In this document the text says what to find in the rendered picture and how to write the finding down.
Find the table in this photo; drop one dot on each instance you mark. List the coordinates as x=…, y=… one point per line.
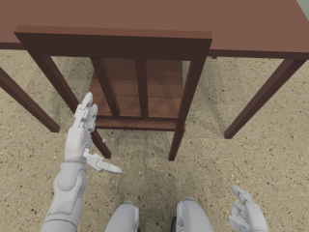
x=269, y=29

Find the robot thigh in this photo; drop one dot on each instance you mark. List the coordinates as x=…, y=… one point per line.
x=192, y=217
x=124, y=219

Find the left robot thigh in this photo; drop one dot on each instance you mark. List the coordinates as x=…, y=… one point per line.
x=124, y=219

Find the left robot forearm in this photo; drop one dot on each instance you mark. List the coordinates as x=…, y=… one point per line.
x=65, y=210

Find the chair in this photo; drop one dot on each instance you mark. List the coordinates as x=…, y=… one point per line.
x=137, y=82

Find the right robot thigh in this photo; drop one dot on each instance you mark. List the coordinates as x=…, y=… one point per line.
x=192, y=217

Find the robot right hand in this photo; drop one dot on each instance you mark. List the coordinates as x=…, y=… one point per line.
x=249, y=218

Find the robot left hand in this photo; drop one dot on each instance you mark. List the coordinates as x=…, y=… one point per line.
x=79, y=136

